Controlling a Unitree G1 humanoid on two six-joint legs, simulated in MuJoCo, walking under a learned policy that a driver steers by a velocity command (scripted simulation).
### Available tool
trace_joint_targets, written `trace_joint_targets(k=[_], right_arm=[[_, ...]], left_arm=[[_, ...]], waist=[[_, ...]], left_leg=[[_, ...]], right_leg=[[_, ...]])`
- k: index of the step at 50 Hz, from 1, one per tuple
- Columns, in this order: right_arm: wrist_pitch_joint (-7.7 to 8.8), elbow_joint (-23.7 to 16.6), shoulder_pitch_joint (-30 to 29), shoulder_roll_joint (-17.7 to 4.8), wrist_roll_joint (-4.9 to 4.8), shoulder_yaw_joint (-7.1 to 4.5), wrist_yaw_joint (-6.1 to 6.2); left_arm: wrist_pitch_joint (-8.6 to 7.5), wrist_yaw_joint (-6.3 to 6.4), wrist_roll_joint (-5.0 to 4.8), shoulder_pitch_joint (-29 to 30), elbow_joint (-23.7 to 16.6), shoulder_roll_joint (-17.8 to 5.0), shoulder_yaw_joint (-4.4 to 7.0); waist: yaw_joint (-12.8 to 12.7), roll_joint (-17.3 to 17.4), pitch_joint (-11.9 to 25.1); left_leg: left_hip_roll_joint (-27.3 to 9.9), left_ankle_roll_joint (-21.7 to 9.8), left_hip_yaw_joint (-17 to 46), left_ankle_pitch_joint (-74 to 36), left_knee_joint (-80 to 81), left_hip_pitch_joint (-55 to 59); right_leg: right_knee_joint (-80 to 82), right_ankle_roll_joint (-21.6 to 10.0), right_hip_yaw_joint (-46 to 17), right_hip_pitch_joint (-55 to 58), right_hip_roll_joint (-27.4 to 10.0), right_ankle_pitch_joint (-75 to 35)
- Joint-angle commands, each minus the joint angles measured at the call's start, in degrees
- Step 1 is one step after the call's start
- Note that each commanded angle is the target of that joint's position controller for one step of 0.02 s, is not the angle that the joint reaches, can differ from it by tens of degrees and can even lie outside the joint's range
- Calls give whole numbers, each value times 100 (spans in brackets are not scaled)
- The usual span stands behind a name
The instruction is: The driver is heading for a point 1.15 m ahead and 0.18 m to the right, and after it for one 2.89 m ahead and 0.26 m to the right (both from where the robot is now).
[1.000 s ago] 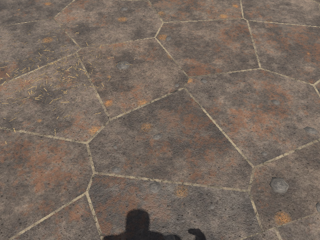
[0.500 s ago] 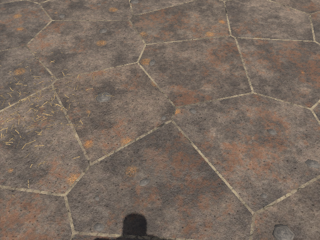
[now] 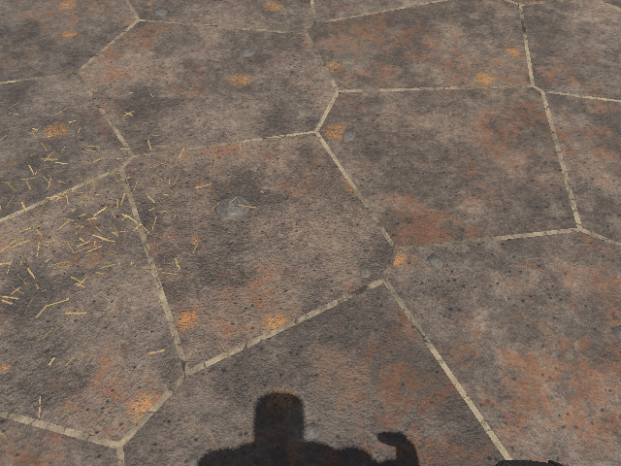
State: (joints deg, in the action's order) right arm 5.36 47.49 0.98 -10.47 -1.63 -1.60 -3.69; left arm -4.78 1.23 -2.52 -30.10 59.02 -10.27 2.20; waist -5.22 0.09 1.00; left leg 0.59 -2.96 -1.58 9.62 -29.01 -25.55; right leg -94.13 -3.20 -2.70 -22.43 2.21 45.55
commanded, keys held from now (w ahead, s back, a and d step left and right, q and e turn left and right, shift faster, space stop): w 1.00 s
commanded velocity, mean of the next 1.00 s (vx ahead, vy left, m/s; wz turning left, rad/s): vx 0.50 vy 0.00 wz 0.00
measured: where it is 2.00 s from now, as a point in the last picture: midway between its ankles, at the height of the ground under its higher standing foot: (374, 242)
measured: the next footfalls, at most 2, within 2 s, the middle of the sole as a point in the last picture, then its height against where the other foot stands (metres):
right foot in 0.38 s outside the picture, level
left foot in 0.94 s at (316, 380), level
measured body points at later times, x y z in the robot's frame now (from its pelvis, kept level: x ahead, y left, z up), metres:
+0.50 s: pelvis +0.26 -0.07 +0.00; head +0.29 -0.09 +0.45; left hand +0.42 +0.18 -0.09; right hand +0.29 -0.34 -0.14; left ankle +0.16 +0.08 -0.64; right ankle +0.32 -0.15 -0.73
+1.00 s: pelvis +0.53 -0.03 -0.01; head +0.57 -0.02 +0.44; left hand +0.49 +0.24 -0.15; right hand +0.75 -0.26 -0.10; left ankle +0.63 +0.07 -0.73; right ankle +0.34 -0.15 -0.68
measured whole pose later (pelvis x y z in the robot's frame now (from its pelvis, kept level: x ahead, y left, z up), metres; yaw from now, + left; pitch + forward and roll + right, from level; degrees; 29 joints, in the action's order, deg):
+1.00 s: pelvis +0.53 -0.03 -0.01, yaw +0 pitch +3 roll +0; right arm 5.4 47.6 -0.6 -13.1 -0.5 -3.2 -1.9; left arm -4.4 0.2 -1.0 -21.6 58.9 -13.5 3.4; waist -3.5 -0.3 -1.7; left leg 0.9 -3.6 -3.1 6.5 -30.9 -27.6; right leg -48.9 -1.5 -1.4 -8.2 0.1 29.0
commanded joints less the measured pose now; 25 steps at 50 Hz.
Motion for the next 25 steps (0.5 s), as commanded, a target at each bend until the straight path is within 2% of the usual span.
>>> trace_joint_targets(k=[1,2,3,4,5,6,7,8,9,11,13,15,17,18,19,20,21,22,23,24,25], right_arm=[[-222,728,2850,-1516,-3,-446,285],[-197,444,2027,-1072,95,-292,347],[-65,329,1448,-817,207,-184,356],[27,341,1073,-631,251,-113,297],[43,368,766,-535,223,-46,260],[21,361,768,-627,266,-78,286],[16,394,919,-794,274,-122,351],[21,390,1004,-918,233,-171,409],[21,413,1123,-1007,165,-200,448],[1,496,1458,-1212,19,-300,485],[-47,588,1719,-1142,-51,-330,476],[-117,684,1993,-1131,-64,-352,449],[-193,729,2084,-1238,-35,-390,440],[-219,728,2075,-1225,-14,-375,431],[-200,674,1970,-1083,30,-320,420],[-109,505,2111,-694,85,-199,405],[34,462,2233,-536,123,-112,371],[92,467,1932,-998,33,-255,356],[96,345,1518,-1101,-21,-283,378],[60,306,1306,-1068,32,-293,426],[-7,305,1262,-1013,87,-320,470]], left_arm=[[-328,-28,-312,668,-1113,-472,-3],[-224,100,-159,1119,-1189,-588,38],[-121,154,-55,1162,-1162,-569,82],[-29,169,103,1105,-1127,-513,95],[49,145,167,1139,-1129,-350,103],[47,158,209,1076,-1169,-330,128],[23,159,264,1210,-1201,-344,133],[-5,122,302,1432,-1248,-344,128],[-27,76,288,1676,-1296,-283,94],[-10,-7,198,2221,-1437,-261,44],[25,-71,137,2692,-1590,-441,62],[0,-133,152,3092,-1719,-565,82],[-46,-176,167,3046,-1741,-684,131],[-53,-176,167,2701,-1636,-799,198],[-60,-152,198,1828,-1377,-1111,346],[-57,-122,270,802,-1178,-1675,506],[-33,-167,186,261,-1002,-1802,541],[-41,-169,191,403,-1065,-1469,437],[-40,-162,213,949,-1192,-1324,376],[-41,-178,245,1435,-1287,-1190,327],[-58,-207,265,1735,-1300,-1005,279]], waist=[[1195,825,1687],[964,-79,1122],[618,-323,719],[318,-256,252],[65,-111,-369],[36,175,-360],[84,363,-279],[167,433,-184],[259,396,-51],[498,375,22],[678,313,-139],[829,246,-253],[738,279,-195],[548,294,-9],[174,159,541],[-75,-667,1460],[-145,-1700,2057],[-179,-1200,1680],[-51,-833,1016],[141,-484,629],[346,-414,361]], left_leg=[[-2654,-2040,3829,920,805,5316],[-2629,-1842,3893,1253,1232,4169],[-2609,-1694,3768,863,1307,2958],[-2337,-1559,3361,327,1335,1743],[-1831,-1261,2322,-221,1484,452],[-1319,-1126,1609,-386,1646,-75],[-1076,-1087,1195,-848,1723,-320],[-917,-1008,866,-1228,1712,-421],[-889,-996,714,-1368,1724,-354],[-1132,-1038,897,-1049,1837,353],[-1332,-985,1070,-612,1781,1092],[-1457,-877,1155,-384,1616,1620],[-1452,-722,1135,-544,1304,1855],[-1294,-609,990,-1061,903,1875],[-946,-434,635,-1786,-139,1503],[-299,-23,38,-797,-2231,-276],[203,162,321,2079,-3719,-1698],[-34,111,770,2063,-4428,-2414],[-308,38,639,1509,-4464,-2625],[-532,35,518,1011,-4173,-2391],[-694,51,539,711,-3825,-2030]], right_leg=[[-1661,174,-105,-4988,-416,-1132],[-1493,250,44,-4734,-629,-1769],[-442,215,-324,-4201,-825,-2689],[-34,214,-384,-3639,-987,-2840],[1047,311,-398,-3019,-1113,-3001],[2056,388,-252,-2308,-1073,-3321],[2865,448,-68,-1779,-1011,-3806],[3723,445,10,-1262,-981,-4373],[4418,441,107,-891,-862,-4775],[5226,448,136,-861,-732,-4897],[5738,331,80,-1183,-744,-4750],[6122,170,164,-1274,-664,-4406],[6444,25,307,-830,-517,-3958],[6622,-69,431,-240,-388,-3843],[6464,-268,264,1063,-494,-4173],[6420,-883,-1312,3365,-1667,-4506],[7195,-1421,-3384,4408,-2429,-3657],[7419,-1308,-3424,4231,-2366,-2951],[7542,-1130,-2718,3459,-2209,-3113],[7732,-1052,-2164,2637,-1987,-3512],[7963,-983,-1784,1974,-1795,-3901]])
Velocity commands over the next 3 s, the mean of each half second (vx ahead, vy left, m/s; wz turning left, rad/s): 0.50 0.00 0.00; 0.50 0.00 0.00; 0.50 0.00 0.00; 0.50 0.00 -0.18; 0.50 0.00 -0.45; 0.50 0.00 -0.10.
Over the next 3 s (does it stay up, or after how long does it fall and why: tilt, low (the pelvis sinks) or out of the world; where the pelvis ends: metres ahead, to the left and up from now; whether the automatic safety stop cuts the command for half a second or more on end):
stays up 1.56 -0.22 0.01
